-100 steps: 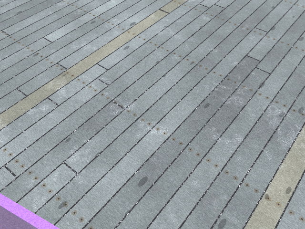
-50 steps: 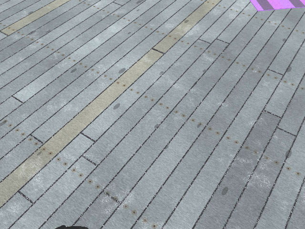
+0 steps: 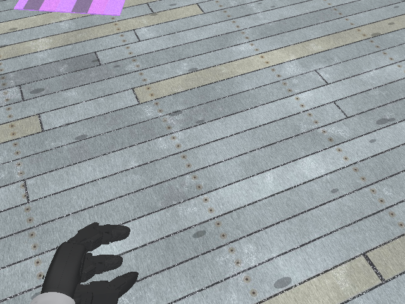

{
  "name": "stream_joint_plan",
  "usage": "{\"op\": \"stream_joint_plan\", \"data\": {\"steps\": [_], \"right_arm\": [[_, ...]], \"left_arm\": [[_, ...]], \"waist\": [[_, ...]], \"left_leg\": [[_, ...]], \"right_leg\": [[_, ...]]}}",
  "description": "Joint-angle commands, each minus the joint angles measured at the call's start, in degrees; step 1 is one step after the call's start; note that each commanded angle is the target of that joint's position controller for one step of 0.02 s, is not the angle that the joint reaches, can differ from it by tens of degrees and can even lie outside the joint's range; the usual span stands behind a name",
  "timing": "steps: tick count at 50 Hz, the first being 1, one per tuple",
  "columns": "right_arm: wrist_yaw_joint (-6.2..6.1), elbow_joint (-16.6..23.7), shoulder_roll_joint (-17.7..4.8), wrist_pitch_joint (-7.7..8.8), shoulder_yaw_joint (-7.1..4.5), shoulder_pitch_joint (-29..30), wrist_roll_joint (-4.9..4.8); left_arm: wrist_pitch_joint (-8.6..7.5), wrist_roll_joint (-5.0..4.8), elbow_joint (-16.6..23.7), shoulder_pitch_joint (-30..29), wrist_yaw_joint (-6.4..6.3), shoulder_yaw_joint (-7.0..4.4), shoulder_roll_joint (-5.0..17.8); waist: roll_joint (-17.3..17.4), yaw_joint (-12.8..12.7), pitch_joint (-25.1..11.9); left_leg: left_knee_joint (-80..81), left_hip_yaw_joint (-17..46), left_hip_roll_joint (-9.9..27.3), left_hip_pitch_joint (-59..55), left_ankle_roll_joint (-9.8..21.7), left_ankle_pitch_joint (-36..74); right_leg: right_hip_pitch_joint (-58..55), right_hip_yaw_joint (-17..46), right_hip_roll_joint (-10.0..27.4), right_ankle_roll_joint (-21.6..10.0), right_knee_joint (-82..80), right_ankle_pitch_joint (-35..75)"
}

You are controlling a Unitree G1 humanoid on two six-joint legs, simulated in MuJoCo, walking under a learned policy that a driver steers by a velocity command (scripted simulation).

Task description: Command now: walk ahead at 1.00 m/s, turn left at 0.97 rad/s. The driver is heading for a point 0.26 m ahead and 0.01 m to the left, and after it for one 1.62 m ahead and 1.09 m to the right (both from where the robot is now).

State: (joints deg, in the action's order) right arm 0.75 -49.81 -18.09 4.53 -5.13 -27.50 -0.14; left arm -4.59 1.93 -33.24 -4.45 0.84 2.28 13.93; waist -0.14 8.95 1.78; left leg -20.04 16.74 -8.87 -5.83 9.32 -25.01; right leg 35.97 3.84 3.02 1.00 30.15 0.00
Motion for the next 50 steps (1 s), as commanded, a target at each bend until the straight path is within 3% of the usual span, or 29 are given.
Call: {"op": "stream_joint_plan", "data": {"steps": [1, 2, 3, 4, 5, 6, 8, 11, 13, 16, 19, 20, 21, 22, 23, 25, 27, 30, 35, 37, 38, 40, 41, 42, 43, 44, 46, 48, 50], "right_arm": [[0.11, 5.2, -12.8, 1.23, -2.82, 8.6, 0.56], [0.01, 6.6, -5.6, 2.00, -0.83, 10.0, 1.26], [0.25, 9.2, 1.7, 2.10, 1.50, -0.2, -2.02], [-0.35, 6.2, -2.3, 1.28, 1.99, 0.1, -0.07], [0.13, 6.5, -4.1, 0.77, 1.67, 7.0, 1.32], [0.71, 8.1, -3.9, 0.81, 1.86, 11.8, 2.23], [1.78, 11.8, -1.4, 0.38, 2.78, 16.6, 3.79], [2.13, 15.9, -0.7, 0.00, 4.11, 21.0, 4.83], [3.04, 18.6, -0.5, 0.43, 5.38, 25.3, 3.82], [3.41, 17.6, -2.1, 0.40, 5.14, 24.3, 1.98], [1.19, 14.7, -5.8, 0.65, 3.09, 17.3, 2.80], [0.15, 13.2, -7.5, 1.06, 2.11, 9.9, 3.83], [-1.20, 12.9, -12.3, 1.30, 0.66, -0.8, 5.14], [-1.75, 13.3, -15.9, 0.54, -0.12, -0.8, 5.49], [-1.93, 13.4, -11.8, 0.21, 0.22, 4.8, 4.03], [-1.21, 12.6, -4.8, 0.87, 1.73, 9.6, 3.05], [-1.14, 10.7, -3.0, 1.67, 2.18, 9.7, 2.25], [-0.64, 7.7, -1.4, 3.03, 2.27, 7.5, 1.17], [-1.13, 5.4, -3.4, 3.60, 1.91, 9.7, 1.33], [-1.48, 4.5, -6.4, 3.49, 1.42, 6.5, 1.33], [-1.83, 4.5, -8.4, 2.95, 0.93, 5.4, 1.42], [-2.56, 5.6, -12.4, 0.93, -0.23, 8.0, 2.11], [-2.48, 6.8, -12.7, 0.08, -0.37, 10.0, 2.40], [-1.51, 6.4, -8.8, -0.08, 0.36, 8.8, 3.12], [-0.80, 11.6, -1.7, 0.55, 2.42, 3.1, 2.96], [-0.80, 15.7, -5.8, 2.09, 2.52, 9.5, 2.45], [-0.89, 15.7, -6.8, 3.28, 2.97, 14.2, 2.64], [-0.98, 15.1, -5.7, 1.09, 3.53, 12.4, 4.23], [-0.84, 15.1, -4.4, -1.31, 3.72, 12.8, 4.62]], "left_arm": [[-1.02, -0.57, -2.1, 23.1, -2.29, -5.65, 13.5], [-1.10, 1.02, -4.8, 36.7, -3.45, -7.15, 17.0], [-1.15, 2.61, -5.1, 31.7, -2.76, -7.94, 21.1], [-0.63, 1.76, -4.5, 26.0, -1.70, -8.15, 15.7], [-0.51, 1.05, -4.5, 22.8, -1.15, -7.01, 10.0], [-0.47, 0.95, -6.1, 23.0, -0.76, -6.60, 8.0], [-0.98, 0.50, -10.5, 26.6, -0.58, -5.96, 6.6], [-1.63, -1.25, -12.3, 28.7, -0.44, -6.14, 7.1], [-1.53, -0.98, -11.0, 25.4, -0.62, -6.90, 9.1], [-1.62, -1.66, -9.9, 24.8, 0.62, -8.57, 14.2], [-1.42, -2.15, -11.2, 28.7, 1.22, -8.53, 14.4], [-1.54, -2.46, -11.3, 28.8, 1.32, -8.42, 13.9], [-1.87, -2.50, -9.5, 27.7, 1.07, -7.11, 9.0], [-1.33, -4.37, -6.9, 32.3, 0.68, -5.88, 4.0], [-0.17, -2.87, -7.1, 29.0, 0.23, -6.02, 6.6], [1.10, -1.27, -7.6, 23.5, 1.23, -6.33, 7.1], [2.79, -0.55, -7.4, 23.0, 2.31, -6.13, 5.0], [4.26, -0.09, -4.3, 16.4, 3.19, -5.76, 3.8], [4.02, -0.32, 0.2, 6.1, 5.16, -4.35, 4.1], [3.89, -0.34, 0.5, 4.6, 5.39, -4.17, 4.6], [3.86, -0.40, -0.1, 6.8, 5.09, -4.44, 5.7], [3.61, -0.54, -3.8, 21.8, 4.09, -6.11, 9.5], [3.39, -0.40, -7.8, 34.2, 3.00, -7.72, 12.3], [3.76, -0.80, -9.3, 34.4, 1.36, -9.24, 15.3], [4.84, 0.35, -6.7, 27.5, 0.84, -10.42, 22.6], [5.43, -0.48, -4.5, 30.0, 0.47, -11.14, 23.1], [4.65, -1.02, -6.2, 26.8, -0.51, -9.94, 17.7], [2.94, -1.23, -6.2, 23.6, -0.96, -8.76, 14.9], [1.58, -1.69, -6.4, 23.0, -0.46, -7.98, 13.0]], "waist": [[3.7, -18.2, -14.3], [-3.1, -22.5, -22.1], [-25.5, -12.4, -28.8], [-16.9, -12.3, -21.5], [-7.3, -13.0, -12.8], [-1.1, -12.9, -7.6], [-3.8, -10.5, -3.0], [-5.0, -8.3, 0.1], [-4.5, -7.2, 1.6], [-4.8, -6.4, 0.8], [0.0, -3.5, -4.1], [1.3, 0.4, -9.3], [8.5, 4.6, -17.1], [17.7, 0.0, -21.9], [12.3, -2.2, -13.9], [4.3, -4.6, -3.8], [7.3, -7.7, 0.1], [5.4, -8.7, 2.0], [2.4, -10.3, 5.5], [2.3, -10.0, 4.2], [3.7, -11.5, 2.0], [6.3, -20.1, -6.8], [4.8, -25.2, -12.5], [-2.3, -22.6, -10.8], [-16.0, -12.3, -13.8], [-8.8, -17.2, -21.9], [2.9, -12.6, -5.4], [5.0, -7.5, -0.5], [5.1, -5.9, 0.9]], "left_leg": [[-26.7, 4.9, 7.0, 17.6, -0.8, 53.8], [-45.7, -0.1, 4.6, 25.3, -0.6, 30.9], [-60.1, -6.2, -1.6, 40.8, -3.4, -2.1], [-63.3, -7.3, 3.9, 48.3, -2.2, 2.6], [-61.5, -8.6, 6.3, 49.4, -2.7, 6.9], [-58.1, -8.9, 7.3, 48.5, -3.1, 8.0], [-52.0, -8.9, 9.4, 47.3, -3.9, 5.5], [-42.1, -11.3, 12.9, 49.4, -6.6, 4.4], [-27.8, -13.2, 13.3, 39.6, -8.1, 12.2], [-19.5, -17.4, 9.2, 18.5, -8.9, 20.2], [-11.9, -17.9, 7.1, 7.9, -8.1, 17.4], [-12.4, -16.2, 9.8, -2.8, -7.2, 14.8], [-8.1, 0.4, 24.9, -13.3, -5.2, -6.3], [4.5, 27.6, 37.2, -15.6, -1.4, -23.6], [7.0, 29.3, 35.1, -8.7, 0.3, -26.5], [6.3, 10.0, 29.2, 2.5, -0.9, -6.9], [8.6, -1.0, 26.3, 8.6, -2.6, 5.1], [10.6, -11.4, 25.3, 7.5, -3.2, 21.2], [15.1, -29.5, 19.8, 12.5, -6.4, 35.8], [10.7, -32.0, 20.0, 9.6, -7.3, 60.2], [5.4, -32.2, 20.7, 6.0, -7.7, 73.4], [-15.7, -31.1, 23.3, 5.3, -7.3, 86.9], [-33.1, -29.9, 23.1, 12.0, -6.9, 80.6], [-54.0, -29.3, 15.2, 26.0, -8.1, 31.8], [-76.7, -24.7, 7.5, 48.6, -11.3, -5.8], [-78.2, -13.3, 7.8, 56.7, -10.7, -0.8], [-65.3, -12.1, 13.4, 55.6, -10.2, 5.9], [-57.7, -11.8, 15.9, 46.7, -11.7, 4.0], [-49.8, -13.2, 17.2, 42.3, -13.1, 2.1]], "right_leg": [[-41.8, -1.5, -1.9, -2.0, 0.4, -7.3], [-53.9, 8.2, 9.2, -3.7, 1.5, -25.3], [-62.5, 45.1, 23.9, -11.6, -12.0, -34.8], [-56.5, 50.0, 20.9, -14.2, -15.3, -46.7], [-48.4, 39.4, 17.2, -14.1, -14.9, -42.6], [-40.7, 32.0, 14.3, -13.8, -15.2, -32.9], [-32.9, 23.8, 10.0, -13.2, -15.7, -21.9], [-28.2, 21.5, 8.7, -14.6, -19.0, -14.1], [-17.8, 15.4, 5.8, -13.4, -22.3, -12.5], [-8.1, 12.7, 5.3, -12.0, -25.4, -6.2], [-15.5, 9.5, 2.5, -9.1, -7.9, 9.1], [-11.1, 7.1, -0.7, -8.0, 6.8, 9.2], [-2.8, 3.8, -3.8, -6.8, 27.2, -8.6], [7.8, 1.2, -6.3, -6.5, 43.1, -27.9], [13.6, 0.6, -2.9, -7.1, 48.6, -22.0], [12.9, 0.0, 1.1, -6.5, 45.2, -16.5], [10.6, 0.1, 3.1, -5.3, 42.7, -15.8], [14.8, -1.0, 4.2, -5.0, 41.7, -11.9], [3.8, -9.0, 1.6, -7.5, 20.6, 1.9], [-4.6, -14.5, -2.9, -9.9, 14.7, 2.3], [-7.6, -15.9, -5.3, -10.9, 13.8, 0.0], [-23.2, -14.6, -8.6, -13.4, 13.4, -6.2], [-38.5, -11.3, -9.7, -15.2, 10.0, -8.0], [-47.9, -4.0, -6.3, -16.5, 7.9, -13.2], [-59.8, 24.4, 7.4, -24.4, 4.4, -7.4], [-63.6, 40.2, 11.3, -28.9, -8.8, -21.1], [-44.6, 35.8, 9.6, -23.5, -16.5, -21.8], [-28.2, 27.2, 4.9, -22.2, -16.9, -12.7], [-19.4, 21.0, 1.0, -21.4, -18.6, -10.8]]}}
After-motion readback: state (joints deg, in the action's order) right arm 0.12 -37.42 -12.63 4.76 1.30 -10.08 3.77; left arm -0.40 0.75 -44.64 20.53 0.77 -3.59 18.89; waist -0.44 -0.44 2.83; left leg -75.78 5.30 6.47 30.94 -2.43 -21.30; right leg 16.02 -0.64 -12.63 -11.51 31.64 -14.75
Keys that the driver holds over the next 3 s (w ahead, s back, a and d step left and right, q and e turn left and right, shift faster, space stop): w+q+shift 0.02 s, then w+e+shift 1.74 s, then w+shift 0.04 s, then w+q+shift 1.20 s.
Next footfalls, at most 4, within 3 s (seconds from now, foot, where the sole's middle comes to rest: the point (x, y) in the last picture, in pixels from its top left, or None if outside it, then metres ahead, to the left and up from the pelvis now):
0.04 right None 0.23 -0.16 -0.76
0.42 left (145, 286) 0.52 0.12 -0.76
0.84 right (214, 178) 0.89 -0.17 -0.76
1.26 left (216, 95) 1.34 -0.26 -0.76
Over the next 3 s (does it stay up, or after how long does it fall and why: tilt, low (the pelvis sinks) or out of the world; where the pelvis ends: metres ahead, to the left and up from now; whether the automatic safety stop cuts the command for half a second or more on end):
stays up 1.84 -1.62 -0.02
